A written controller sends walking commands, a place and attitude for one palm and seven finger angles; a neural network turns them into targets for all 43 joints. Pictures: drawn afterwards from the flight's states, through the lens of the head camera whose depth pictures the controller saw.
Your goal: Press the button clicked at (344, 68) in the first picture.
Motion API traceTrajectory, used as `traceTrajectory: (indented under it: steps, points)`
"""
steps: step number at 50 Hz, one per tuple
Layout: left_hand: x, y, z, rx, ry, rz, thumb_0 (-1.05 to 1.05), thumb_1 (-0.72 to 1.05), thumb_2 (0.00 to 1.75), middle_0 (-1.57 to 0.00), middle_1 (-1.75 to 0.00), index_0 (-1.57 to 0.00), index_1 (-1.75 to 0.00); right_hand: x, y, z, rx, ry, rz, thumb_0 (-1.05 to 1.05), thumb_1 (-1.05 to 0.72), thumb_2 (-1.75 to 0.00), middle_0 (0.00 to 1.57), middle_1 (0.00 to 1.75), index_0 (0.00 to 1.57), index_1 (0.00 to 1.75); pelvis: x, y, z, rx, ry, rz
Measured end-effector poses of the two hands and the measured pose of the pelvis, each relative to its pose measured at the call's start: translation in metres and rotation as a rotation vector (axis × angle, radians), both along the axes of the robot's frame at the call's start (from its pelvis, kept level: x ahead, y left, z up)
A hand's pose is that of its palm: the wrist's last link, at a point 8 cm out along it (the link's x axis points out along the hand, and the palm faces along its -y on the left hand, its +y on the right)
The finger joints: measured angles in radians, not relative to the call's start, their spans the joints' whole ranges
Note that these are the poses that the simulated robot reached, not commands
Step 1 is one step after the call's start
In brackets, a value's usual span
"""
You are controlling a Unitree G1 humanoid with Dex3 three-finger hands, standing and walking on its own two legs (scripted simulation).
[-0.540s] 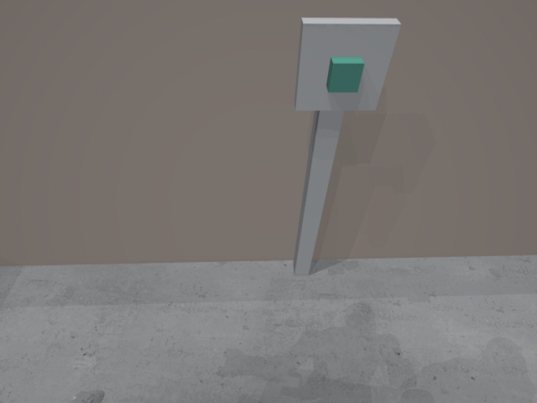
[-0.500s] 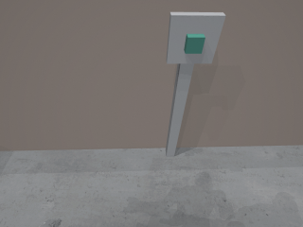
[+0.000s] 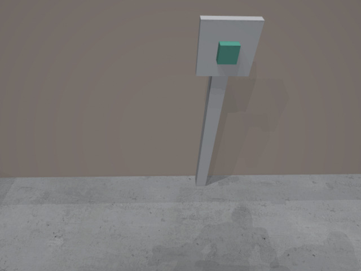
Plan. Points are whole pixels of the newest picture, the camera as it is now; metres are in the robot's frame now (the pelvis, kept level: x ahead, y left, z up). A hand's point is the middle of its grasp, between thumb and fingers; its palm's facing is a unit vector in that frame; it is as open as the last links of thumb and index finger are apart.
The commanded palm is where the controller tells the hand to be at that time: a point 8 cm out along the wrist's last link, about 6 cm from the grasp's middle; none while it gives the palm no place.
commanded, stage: stand and wait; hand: left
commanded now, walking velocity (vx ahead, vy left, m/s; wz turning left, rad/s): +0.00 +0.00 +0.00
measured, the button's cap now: (227, 52) +0.71 -0.10 +0.15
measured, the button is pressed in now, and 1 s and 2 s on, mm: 0 0 0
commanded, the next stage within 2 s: look at it before walking up in 0.28 s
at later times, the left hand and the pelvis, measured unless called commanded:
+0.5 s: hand out of the picture +0.06 +0.23 -0.16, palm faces -0.03 -0.95 -0.32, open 7.4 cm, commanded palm none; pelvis -0.01 -0.01 +0.00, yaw +0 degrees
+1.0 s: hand out of the picture +0.06 +0.23 -0.16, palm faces -0.03 -0.94 -0.33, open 7.4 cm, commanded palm none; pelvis -0.01 -0.01 +0.00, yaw +0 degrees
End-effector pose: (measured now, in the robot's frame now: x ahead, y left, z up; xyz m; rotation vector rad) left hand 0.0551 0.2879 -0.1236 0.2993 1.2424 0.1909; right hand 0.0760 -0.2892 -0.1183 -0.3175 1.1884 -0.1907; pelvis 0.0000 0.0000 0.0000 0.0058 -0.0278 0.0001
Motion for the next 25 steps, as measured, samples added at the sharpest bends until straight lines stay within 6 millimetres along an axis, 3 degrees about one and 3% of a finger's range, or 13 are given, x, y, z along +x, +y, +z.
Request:
traceTrajectory:
  steps: [11,25]
  points:
    - [-0.009,-0.004,0.002,0.005,0.016,0.0,0.0,0.9,0.9,-0.2,-0.3,-0.2,-0.3,-0.026,-0.003,-0.005,0.013,0.051,-0.023,0.01,-0.91,-0.9,0.21,0.3,0.2,0.3,-0.006,-0.004,0.001,0.0,-0.002,-0.003]
    - [0.002,-0.013,0.004,-0.003,-0.026,-0.017,0.0,0.9,0.9,-0.2,-0.3,-0.2,-0.3,-0.026,-0.003,-0.006,0.028,0.029,-0.025,0.01,-0.91,-0.9,0.21,0.3,0.2,0.3,-0.01,-0.008,0.002,0.001,-0.001,-0.007]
